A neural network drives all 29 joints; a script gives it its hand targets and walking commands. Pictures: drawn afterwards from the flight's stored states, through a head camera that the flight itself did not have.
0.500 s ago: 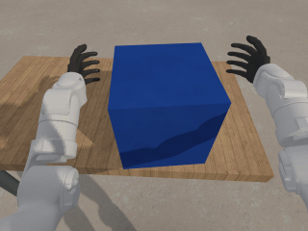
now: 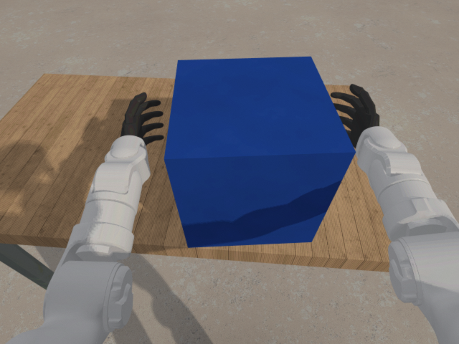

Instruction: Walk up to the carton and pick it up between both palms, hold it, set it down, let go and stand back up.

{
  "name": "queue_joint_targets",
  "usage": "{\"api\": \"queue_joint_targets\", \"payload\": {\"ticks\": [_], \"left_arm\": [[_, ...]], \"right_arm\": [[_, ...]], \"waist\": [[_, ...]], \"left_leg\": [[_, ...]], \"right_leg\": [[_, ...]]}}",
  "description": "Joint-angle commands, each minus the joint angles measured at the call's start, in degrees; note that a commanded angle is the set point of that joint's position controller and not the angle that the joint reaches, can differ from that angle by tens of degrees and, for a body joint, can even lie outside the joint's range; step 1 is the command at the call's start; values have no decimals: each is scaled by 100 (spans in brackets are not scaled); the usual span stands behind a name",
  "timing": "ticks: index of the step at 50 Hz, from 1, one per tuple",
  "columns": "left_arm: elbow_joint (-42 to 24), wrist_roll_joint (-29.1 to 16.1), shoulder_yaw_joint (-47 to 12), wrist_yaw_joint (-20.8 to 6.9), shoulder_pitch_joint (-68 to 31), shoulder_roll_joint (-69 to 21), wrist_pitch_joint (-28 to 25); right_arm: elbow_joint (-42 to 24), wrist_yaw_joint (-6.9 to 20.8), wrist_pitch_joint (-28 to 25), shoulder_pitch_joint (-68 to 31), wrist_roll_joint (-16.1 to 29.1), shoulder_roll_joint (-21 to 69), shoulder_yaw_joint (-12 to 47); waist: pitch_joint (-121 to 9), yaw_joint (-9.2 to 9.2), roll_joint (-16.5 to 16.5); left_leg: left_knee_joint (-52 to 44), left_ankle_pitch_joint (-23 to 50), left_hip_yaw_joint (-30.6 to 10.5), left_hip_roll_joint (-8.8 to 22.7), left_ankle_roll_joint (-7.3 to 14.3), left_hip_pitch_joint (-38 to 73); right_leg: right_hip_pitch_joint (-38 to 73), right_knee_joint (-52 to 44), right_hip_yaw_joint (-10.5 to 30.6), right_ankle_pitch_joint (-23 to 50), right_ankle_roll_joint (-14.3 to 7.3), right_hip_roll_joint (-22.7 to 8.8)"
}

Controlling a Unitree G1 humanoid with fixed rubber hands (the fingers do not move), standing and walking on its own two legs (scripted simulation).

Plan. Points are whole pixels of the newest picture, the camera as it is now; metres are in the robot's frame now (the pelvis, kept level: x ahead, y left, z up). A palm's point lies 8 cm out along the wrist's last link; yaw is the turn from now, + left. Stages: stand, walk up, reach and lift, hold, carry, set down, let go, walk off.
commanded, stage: reach and lift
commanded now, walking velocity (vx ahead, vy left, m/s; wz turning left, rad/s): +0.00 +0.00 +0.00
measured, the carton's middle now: (247, 155) +0.44 -0.01 +0.10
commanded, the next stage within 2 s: none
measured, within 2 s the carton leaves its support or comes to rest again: neither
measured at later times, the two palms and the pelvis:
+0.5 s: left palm (152, 139) +0.43 +0.16 +0.15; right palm (349, 131) +0.45 -0.18 +0.14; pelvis +0.00 +0.00 +0.00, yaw -1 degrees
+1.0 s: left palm (151, 140) +0.43 +0.16 +0.14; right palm (344, 135) +0.45 -0.17 +0.14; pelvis +0.00 +0.00 +0.00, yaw -1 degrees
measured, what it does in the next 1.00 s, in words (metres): stands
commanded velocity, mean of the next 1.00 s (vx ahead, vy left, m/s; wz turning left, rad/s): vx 0.00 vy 0.00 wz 0.00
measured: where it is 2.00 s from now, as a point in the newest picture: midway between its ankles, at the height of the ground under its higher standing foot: outside the picture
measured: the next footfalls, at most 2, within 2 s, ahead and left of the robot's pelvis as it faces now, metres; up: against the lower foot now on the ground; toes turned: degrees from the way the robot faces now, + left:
none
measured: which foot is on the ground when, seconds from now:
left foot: down 0.00-1.00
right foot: down 0.00-1.00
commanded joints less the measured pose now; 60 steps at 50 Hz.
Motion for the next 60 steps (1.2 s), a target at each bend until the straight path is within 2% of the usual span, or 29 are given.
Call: {"api": "queue_joint_targets", "payload": {"ticks": [1, 3, 5, 8, 10, 11, 13, 17, 19, 20, 22, 23, 24, 27, 28, 30, 33, 35, 39, 44, 45, 47, 50, 52, 53, 54, 55, 57, 60], "left_arm": [[-752, 147, 131, 12, -2604, 695, -331], [-1232, 123, 118, 63, -2668, 707, -431], [-984, 237, 222, 20, -2179, 622, -415], [-811, 206, 68, 77, -2538, 512, -445], [-1450, 164, -74, 212, -2664, 377, -565], [-1400, 182, -65, 239, -2686, 289, -478], [-853, 387, 130, 237, -2541, 254, -357], [-1251, 318, 11, 283, -2688, 4, -412], [-690, 517, 245, 283, -2231, 6, -278], [-743, 482, 286, 237, -2492, 38, -278], [-779, 509, 309, 231, -2595, -22, -419], [-1093, 400, 126, 280, -2877, -172, -507], [-992, 442, 107, 308, -2776, -191, -562], [-757, 622, 318, 266, -2605, -268, -647], [-589, 658, 449, 238, -2713, -154, -663], [-662, 769, 337, 253, -2688, -338, -688], [-860, 738, 203, 261, -2746, -721, -813], [-564, 793, 335, 233, -2488, -655, -818], [-618, 906, 283, 254, -2651, -842, -852], [-647, 816, 265, 258, -2837, -1184, -1077], [-564, 945, 244, 263, -2457, -1116, -1029], [-280, 1119, 518, 224, -2664, -1046, -969], [-733, 1110, 272, 206, -2774, -1296, -1039], [-832, 1253, 287, 172, -2664, -1655, -995], [-590, 1428, 379, 33, -2434, -1882, -901], [-344, 1663, 639, -105, -2344, -1851, -851], [-415, 1830, 651, -291, -2267, -2193, -853], [-863, 1895, 206, -567, -2698, -3457, -989], [-446, 2235, 173, -991, -2050, -4024, -805]], "right_arm": [[-722, -81, -306, -2799, -55, -1049, -244], [-1205, -154, -472, -2800, -85, -964, -277], [-1172, -203, -417, -2516, -52, -657, -56], [-908, -199, -428, -2745, -96, -759, -253], [-1446, -213, -559, -2753, -150, -810, -356], [-1283, -208, -510, -2767, -131, -791, -398], [-477, -141, -356, -2592, -173, -696, -334], [-1050, -192, -513, -2854, -181, -626, -323], [-682, -193, -399, -2618, -130, -374, -74], [-578, -226, -335, -2799, -170, -432, -180], [-843, -286, -397, -2792, -209, -173, -170], [-1025, -317, -456, -3031, -304, -218, -371], [-907, -341, -474, -2893, -360, -145, -382], [-924, -421, -403, -2767, -490, 215, -285], [-741, -477, -354, -2796, -540, 193, -308], [-634, -565, -436, -2659, -631, 150, -454], [-856, -516, -529, -2727, -620, 513, -457], [-975, -509, -505, -2601, -682, 608, -267], [-705, -514, -508, -2726, -737, 604, -497], [-874, -371, -604, -2907, -805, 954, -476], [-829, -350, -600, -2512, -856, 941, -384], [-604, -372, -529, -2799, -898, 984, -500], [-808, -382, -698, -2755, -1055, 996, -699], [-853, -255, -696, -2635, -1128, 1291, -703], [-783, -194, -658, -2502, -1190, 1679, -555], [-726, -137, -602, -2530, -1380, 1818, -668], [-692, -104, -632, -2325, -1519, 2268, -683], [-1023, 198, -874, -2615, -1961, 3553, -632], [-1039, 634, -951, -2363, -2508, 4109, -791]], "waist": [[-3307, -102, -232], [-3729, -24, -249], [-3533, 37, -583], [-3338, -84, -348], [-4121, -55, -15], [-4076, -112, 27], [-3311, -43, -177], [-3862, -53, -56], [-3028, 104, -393], [-2900, 44, -452], [-3055, 172, -486], [-3270, 8, -247], [-3400, 8, -127], [-3263, 18, -458], [-2889, 42, -574], [-3066, -93, -202], [-3250, 13, -101], [-3079, 26, -498], [-2963, -59, -156], [-3130, 96, -329], [-3101, -29, -326], [-2632, 115, -378], [-3067, -37, -131], [-3061, -60, 1], [-2834, -52, 0], [-2477, -42, -293], [-2239, -111, -243], [-2726, -164, -91], [-2309, -226, -182]], "left_leg": [[-85, 1471, 150, -183, -74, 369], [10, 1645, 194, -216, -133, 604], [-27, 1573, 191, -274, 26, 281], [-168, 1214, 172, -193, -26, 423], [49, 1853, 142, -151, -146, 997], [179, 2221, 120, -130, -216, 1207], [103, 1740, 81, -104, -163, 1191], [93, 1970, 159, -136, -226, 1076], [16, 1678, 145, -154, -119, 964], [-109, 1341, 192, -177, -77, 613], [-213, 1104, 237, -178, 21, 481], [-187, 1246, 195, -154, -82, 549], [-116, 1405, 233, -137, -108, 704], [-129, 1281, 242, -204, 36, 469], [-279, 841, 266, -227, 100, 61], [-242, 1281, 258, -188, -39, 432], [-193, 1385, 274, -182, -99, 648], [-253, 1351, 250, -182, 17, 458], [-305, 1249, 222, -191, -77, 522], [-275, 1129, 213, -148, -41, 595], [-265, 1399, 216, -144, -87, 913], [-367, 979, 266, -169, 27, 641], [-299, 1427, 279, -135, -91, 1005], [-188, 1767, 261, -118, -185, 1390], [-171, 1732, 274, -170, -140, 1288], [-385, 1280, 307, -199, -1, 1101], [-489, 1262, 328, -236, 66, 869], [-610, 1279, 328, -222, -48, 1060], [-694, 1365, 328, -250, -22, 1251]], "right_leg": [[2292, 394, 152, 2623, 544, -141], [2281, 369, 101, 2705, 540, -92], [2718, 454, 234, 3132, 600, -159], [2197, 340, 104, 2354, 563, -135], [1898, 353, 68, 2551, 494, -59], [1792, 329, 25, 2692, 453, -14], [1467, 182, -20, 1986, 441, 28], [1849, 293, 42, 2639, 461, -10], [1873, 201, 103, 2293, 512, -23], [2044, 195, 106, 2106, 537, -48], [2154, 179, 182, 1931, 562, -121], [2039, 218, 107, 1967, 515, -83], [1998, 202, 143, 2011, 496, -110], [2325, 212, 235, 2334, 542, -170], [2512, 215, 309, 2156, 596, -229], [2470, 257, 218, 2524, 537, -186], [2178, 158, 160, 2203, 484, -179], [2435, 153, 203, 2447, 547, -182], [2204, 106, 159, 2053, 517, -155], [2024, 33, 110, 1721, 507, -171], [2120, 18, 76, 1984, 464, -140], [1979, -95, 142, 1480, 511, -170], [1946, -94, 26, 1778, 444, -114], [1791, -139, -56, 1908, 420, -62], [2116, -174, 43, 2064, 421, -133], [2297, -233, 69, 1883, 504, -165], [2639, -162, 115, 2317, 594, -220], [2924, -92, 5, 2619, 580, -200], [3138, -71, -109, 2991, 559, -230]]}}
